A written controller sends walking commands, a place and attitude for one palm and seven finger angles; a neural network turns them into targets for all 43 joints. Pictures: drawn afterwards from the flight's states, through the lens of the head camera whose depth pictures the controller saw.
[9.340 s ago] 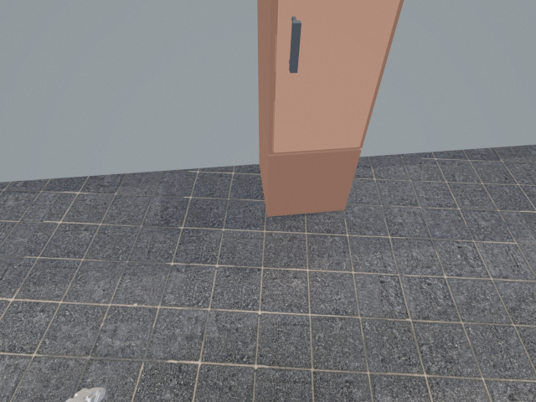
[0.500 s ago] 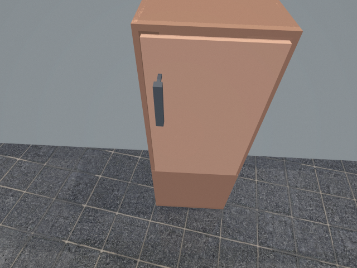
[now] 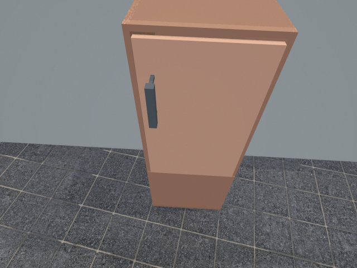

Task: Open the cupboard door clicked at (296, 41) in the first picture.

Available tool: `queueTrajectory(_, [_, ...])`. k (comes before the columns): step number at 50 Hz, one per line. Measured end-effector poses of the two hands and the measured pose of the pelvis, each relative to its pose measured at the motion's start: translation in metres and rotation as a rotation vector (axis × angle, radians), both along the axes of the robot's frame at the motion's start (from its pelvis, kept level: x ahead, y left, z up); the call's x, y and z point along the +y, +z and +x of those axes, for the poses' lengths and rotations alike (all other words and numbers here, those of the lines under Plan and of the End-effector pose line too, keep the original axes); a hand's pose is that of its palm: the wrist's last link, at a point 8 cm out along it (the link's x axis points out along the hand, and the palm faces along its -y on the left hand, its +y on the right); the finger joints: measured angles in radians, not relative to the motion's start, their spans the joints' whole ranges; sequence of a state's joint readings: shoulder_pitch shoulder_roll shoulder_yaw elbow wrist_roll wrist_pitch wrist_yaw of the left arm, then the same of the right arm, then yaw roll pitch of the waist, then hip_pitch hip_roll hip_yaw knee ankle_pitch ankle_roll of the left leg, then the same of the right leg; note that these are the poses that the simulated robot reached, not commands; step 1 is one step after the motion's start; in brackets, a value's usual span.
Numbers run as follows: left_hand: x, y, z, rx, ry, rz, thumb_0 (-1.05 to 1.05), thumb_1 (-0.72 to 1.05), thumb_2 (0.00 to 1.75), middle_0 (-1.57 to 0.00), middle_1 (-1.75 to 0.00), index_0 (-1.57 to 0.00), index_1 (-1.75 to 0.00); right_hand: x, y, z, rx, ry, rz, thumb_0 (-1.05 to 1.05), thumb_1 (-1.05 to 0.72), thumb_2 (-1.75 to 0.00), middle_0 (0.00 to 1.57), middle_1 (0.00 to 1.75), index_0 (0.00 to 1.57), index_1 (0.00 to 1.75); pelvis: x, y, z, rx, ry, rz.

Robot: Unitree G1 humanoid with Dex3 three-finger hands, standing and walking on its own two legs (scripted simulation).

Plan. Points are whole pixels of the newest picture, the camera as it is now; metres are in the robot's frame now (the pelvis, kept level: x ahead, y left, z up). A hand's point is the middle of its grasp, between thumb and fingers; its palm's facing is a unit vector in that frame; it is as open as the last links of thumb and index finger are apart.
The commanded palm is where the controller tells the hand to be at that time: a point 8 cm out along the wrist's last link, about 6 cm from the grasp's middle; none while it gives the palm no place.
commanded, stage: look again from close up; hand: left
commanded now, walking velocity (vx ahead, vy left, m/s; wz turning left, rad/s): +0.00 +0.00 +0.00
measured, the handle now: (152, 102) +0.51 +0.11 +0.08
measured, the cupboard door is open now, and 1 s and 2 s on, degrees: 0 0 0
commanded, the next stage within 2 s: shuffle to correct the standing spot in 0.30 s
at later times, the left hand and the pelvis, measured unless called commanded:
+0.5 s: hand out of the picture +0.00 +0.15 -0.18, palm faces +0.02 -0.98 -0.17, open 7.3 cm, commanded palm none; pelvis +0.01 -0.01 +0.00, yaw +0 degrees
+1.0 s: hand out of the picture -0.02 +0.10 -0.17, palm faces +0.06 -0.98 -0.20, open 7.3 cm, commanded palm none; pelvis -0.03 -0.07 +0.00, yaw +0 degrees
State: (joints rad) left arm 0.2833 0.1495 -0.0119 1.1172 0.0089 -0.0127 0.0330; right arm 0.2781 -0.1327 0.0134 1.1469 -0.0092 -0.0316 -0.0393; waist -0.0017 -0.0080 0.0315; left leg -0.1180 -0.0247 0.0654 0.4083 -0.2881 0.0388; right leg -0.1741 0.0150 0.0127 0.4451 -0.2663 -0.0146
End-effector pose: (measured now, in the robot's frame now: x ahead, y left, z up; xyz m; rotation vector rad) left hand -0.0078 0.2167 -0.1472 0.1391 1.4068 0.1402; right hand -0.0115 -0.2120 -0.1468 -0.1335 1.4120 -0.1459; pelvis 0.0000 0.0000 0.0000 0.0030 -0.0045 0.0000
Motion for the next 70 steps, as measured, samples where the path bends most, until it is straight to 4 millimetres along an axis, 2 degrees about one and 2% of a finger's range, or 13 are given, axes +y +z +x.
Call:
queueTrajectory(23, [-0.014,-0.001,0.0,0.01,0.009,-0.007,0.01,0.92,0.9,-0.2,-0.3,-0.2,-0.3,-0.011,0.001,0.004,0.011,-0.001,-0.006,0.01,-0.91,-0.9,0.2,0.3,0.2,0.3,-0.012,0.001,0.005,0.005,0.002,-0.001])
queueTrajectory(31, [-0.017,-0.004,0.0,0.021,0.006,-0.007,0.01,0.92,0.9,-0.2,-0.3,-0.2,-0.3,-0.019,0.001,0.002,0.01,-0.023,-0.027,0.01,-0.92,-0.9,0.2,0.3,0.2,0.3,-0.019,-0.002,0.0,0.012,-0.005,0.008])
queueTrajectory(36, [-0.023,-0.006,0.002,0.013,-0.002,0.007,0.01,0.91,0.9,-0.2,-0.3,-0.2,-0.3,-0.035,-0.005,-0.003,0.007,-0.041,-0.039,0.0,-0.91,-0.9,0.2,0.3,0.2,0.3,-0.031,-0.007,-0.009,0.019,-0.013,0.024])
queueTrajectory(41, [-0.037,-0.005,0.003,-0.017,0.003,0.033,0.01,0.91,0.9,-0.2,-0.3,-0.2,-0.3,-0.063,-0.015,-0.007,0.014,-0.043,-0.042,0.0,-0.91,-0.9,0.2,0.3,0.2,0.3,-0.051,-0.014,-0.018,0.021,-0.008,0.017])
queueTrajectory(46, [-0.057,-0.001,-0.006,-0.049,0.034,0.028,0.0,0.91,0.9,-0.2,-0.3,-0.2,-0.3,-0.087,-0.008,-0.001,0.004,-0.017,-0.055,0.0,-0.91,-0.9,0.2,0.3,0.2,0.3,-0.066,-0.009,-0.025,0.028,0.01,0.011])
queueTrajectory(50, [-0.069,0.003,-0.016,-0.052,0.04,0.019,0.01,0.92,0.9,-0.2,-0.3,-0.2,-0.3,-0.093,0.0,0.007,-0.035,-0.003,-0.043,0.0,-0.91,-0.9,0.2,0.3,0.2,0.3,-0.073,-0.003,-0.026,0.028,0.006,0.007])
queueTrajectory(56, [-0.077,0.007,-0.032,-0.042,0.059,0.003,0.01,0.92,0.9,-0.2,-0.3,-0.2,-0.3,-0.09,0.006,0.014,-0.064,0.013,-0.027,0.0,-0.91,-0.9,0.2,0.3,0.2,0.3,-0.076,0.003,-0.027,0.016,-0.003,0.005])
queueTrajectory(61, [-0.074,0.006,-0.045,-0.018,0.076,-0.003,0.01,0.91,0.9,-0.2,-0.3,-0.2,-0.3,-0.082,0.008,0.013,-0.068,0.016,-0.024,0.0,-0.92,-0.9,0.2,0.3,0.2,0.3,-0.071,0.004,-0.028,0.006,-0.004,0.004])
queueTrajectory(66, [-0.061,0.004,-0.052,0.003,0.065,0.002,0.01,0.9,0.9,-0.2,-0.3,-0.2,-0.3,-0.072,0.009,0.007,-0.073,0.007,-0.033,0.0,-0.92,-0.9,0.2,0.3,0.2,0.3,-0.057,0.003,-0.027,0.001,-0.006,-0.013])
queueTrajectory(70, [-0.037,0.003,-0.042,-0.013,0.026,0.022,0.01,0.9,0.9,-0.2,-0.3,-0.2,-0.3,-0.057,0.001,0.001,-0.123,-0.021,-0.03,0.0,-0.92,-0.9,0.2,0.3,0.2,0.3,-0.036,-0.004,-0.026,0.003,0.002,-0.04])
